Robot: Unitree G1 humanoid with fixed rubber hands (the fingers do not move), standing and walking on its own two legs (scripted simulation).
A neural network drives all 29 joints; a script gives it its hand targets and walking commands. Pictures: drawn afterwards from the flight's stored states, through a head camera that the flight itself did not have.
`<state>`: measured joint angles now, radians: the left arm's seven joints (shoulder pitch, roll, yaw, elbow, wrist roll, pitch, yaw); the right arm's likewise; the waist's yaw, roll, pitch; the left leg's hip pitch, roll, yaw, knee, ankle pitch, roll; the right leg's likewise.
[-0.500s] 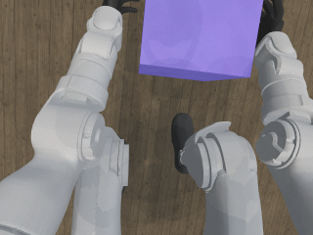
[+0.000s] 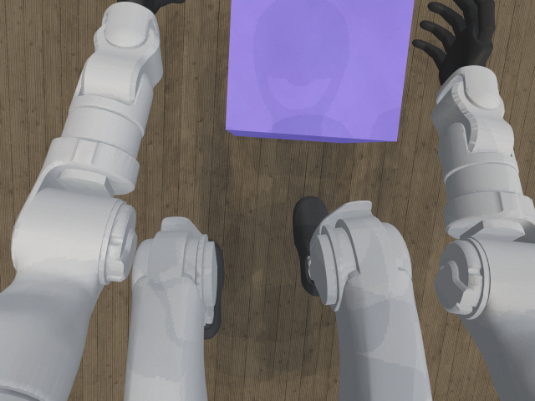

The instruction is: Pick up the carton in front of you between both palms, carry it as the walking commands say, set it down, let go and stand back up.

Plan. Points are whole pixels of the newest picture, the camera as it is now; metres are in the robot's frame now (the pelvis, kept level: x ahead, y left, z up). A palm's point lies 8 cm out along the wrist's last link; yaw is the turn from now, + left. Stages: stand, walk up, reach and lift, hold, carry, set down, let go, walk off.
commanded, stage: set down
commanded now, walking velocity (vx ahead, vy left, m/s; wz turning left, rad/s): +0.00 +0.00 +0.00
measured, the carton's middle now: (303, 72) +0.51 -0.11 -0.27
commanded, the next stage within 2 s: let go in 0.82 s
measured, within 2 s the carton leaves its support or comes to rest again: neither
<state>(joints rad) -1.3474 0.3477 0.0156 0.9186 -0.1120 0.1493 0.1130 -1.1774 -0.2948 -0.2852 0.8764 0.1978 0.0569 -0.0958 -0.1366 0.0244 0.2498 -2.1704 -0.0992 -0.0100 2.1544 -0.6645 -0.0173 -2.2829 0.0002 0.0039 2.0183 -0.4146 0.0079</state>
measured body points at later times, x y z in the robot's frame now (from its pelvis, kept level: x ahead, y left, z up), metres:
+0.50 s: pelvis +0.02 +0.00 +0.12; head +0.34 -0.02 +0.44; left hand +0.58 +0.10 +0.01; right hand +0.49 -0.29 +0.01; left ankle +0.09 +0.11 -0.36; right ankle +0.15 -0.12 -0.36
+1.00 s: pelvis +0.05 -0.01 +0.26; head +0.33 -0.03 +0.61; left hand +0.56 +0.12 +0.15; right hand +0.47 -0.28 +0.15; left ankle +0.09 +0.11 -0.36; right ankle +0.15 -0.12 -0.36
